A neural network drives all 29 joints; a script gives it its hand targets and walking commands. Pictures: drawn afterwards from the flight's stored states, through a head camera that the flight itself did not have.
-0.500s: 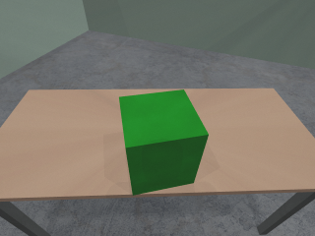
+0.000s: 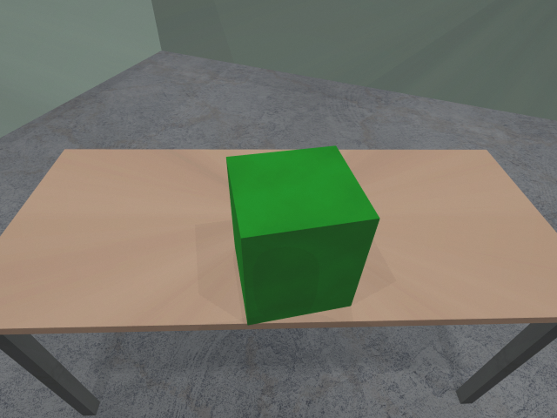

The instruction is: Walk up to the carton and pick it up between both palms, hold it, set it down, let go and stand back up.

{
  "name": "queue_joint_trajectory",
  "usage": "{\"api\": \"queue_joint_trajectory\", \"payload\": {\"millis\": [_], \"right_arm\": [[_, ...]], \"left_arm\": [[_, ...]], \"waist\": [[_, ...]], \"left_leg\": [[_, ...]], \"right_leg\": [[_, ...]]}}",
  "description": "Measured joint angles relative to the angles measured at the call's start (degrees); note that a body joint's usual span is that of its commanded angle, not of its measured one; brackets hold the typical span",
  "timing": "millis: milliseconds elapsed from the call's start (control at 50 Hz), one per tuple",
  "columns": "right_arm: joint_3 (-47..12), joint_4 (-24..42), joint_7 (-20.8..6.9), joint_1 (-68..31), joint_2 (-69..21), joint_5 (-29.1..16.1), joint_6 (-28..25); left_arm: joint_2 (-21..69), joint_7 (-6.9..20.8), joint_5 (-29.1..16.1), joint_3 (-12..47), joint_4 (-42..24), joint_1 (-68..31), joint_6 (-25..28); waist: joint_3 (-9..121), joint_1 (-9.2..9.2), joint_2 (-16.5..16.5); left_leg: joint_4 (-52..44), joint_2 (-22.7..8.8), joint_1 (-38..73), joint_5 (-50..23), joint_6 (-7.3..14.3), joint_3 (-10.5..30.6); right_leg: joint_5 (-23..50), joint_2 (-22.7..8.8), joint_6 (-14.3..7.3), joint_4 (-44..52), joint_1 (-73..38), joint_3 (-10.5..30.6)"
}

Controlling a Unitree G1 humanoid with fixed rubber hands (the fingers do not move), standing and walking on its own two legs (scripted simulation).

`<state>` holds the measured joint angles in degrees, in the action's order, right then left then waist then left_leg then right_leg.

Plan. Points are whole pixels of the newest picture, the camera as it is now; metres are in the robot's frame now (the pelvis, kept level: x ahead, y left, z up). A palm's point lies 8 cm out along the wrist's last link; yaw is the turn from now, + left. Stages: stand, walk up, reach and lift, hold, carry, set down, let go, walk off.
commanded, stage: stand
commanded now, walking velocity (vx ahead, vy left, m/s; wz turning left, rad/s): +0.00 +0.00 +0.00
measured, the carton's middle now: (291, 235) +0.47 -0.01 -0.01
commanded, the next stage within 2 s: none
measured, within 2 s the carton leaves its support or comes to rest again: neither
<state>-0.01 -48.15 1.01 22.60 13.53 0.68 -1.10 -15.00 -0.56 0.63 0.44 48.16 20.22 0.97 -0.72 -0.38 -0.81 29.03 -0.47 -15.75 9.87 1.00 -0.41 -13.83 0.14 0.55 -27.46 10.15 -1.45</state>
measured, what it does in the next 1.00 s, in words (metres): stands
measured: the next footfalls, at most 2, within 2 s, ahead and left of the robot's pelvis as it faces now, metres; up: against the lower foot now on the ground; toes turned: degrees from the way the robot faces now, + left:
none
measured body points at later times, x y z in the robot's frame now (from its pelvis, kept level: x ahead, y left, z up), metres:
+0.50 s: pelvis +0.00 +0.00 +0.00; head -0.02 +0.02 +0.45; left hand +0.01 +0.26 -0.15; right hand +0.02 -0.25 -0.13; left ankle +0.07 +0.11 -0.74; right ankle +0.01 -0.13 -0.74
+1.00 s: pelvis +0.02 -0.01 +0.00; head +0.02 +0.00 +0.45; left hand +0.04 +0.24 -0.15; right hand +0.04 -0.25 -0.14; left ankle +0.07 +0.11 -0.74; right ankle +0.01 -0.13 -0.74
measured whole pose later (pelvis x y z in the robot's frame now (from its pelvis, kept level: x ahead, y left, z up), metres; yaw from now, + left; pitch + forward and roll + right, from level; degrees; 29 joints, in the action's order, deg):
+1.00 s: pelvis +0.02 -0.01 +0.00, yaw +0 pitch -2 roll +0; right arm 0.4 -53.5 2.1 20.7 11.3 0.5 -0.3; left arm -12.8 -1.8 0.0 0.2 54.4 19.9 0.9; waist -0.8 -0.3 -0.7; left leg 27.8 0.0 -15.0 11.0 0.3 0.2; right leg -15.7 0.2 0.1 -27.4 10.0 -0.3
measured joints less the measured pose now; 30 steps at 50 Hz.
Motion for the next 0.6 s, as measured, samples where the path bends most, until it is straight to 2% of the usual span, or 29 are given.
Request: {"api": "queue_joint_trajectory", "payload": {"millis": [260, 600], "right_arm": [[0.74, -1.05, 0.16, -0.04, -0.41, 0.08, 0.65], [0.88, -2.78, 0.51, -0.83, -1.32, -0.02, 1.00]], "left_arm": [[0.44, -0.34, 0.21, -0.22, 2.79, 2.39, -0.09], [1.61, -0.74, -0.07, -0.55, 4.61, 2.42, -0.14]], "waist": [[0.73, 0.29, 0.14], [0.96, 0.25, 0.22]], "left_leg": [[-0.18, 0.93, -1.25, -0.65, 0.53, -0.08], [-0.33, 0.98, -1.34, -0.23, 0.24, 0.18]], "right_leg": [[0.00, -0.71, 0.61, -1.01, 1.77, 0.66], [-0.65, -0.53, 0.37, -1.26, 2.07, 1.06]]}}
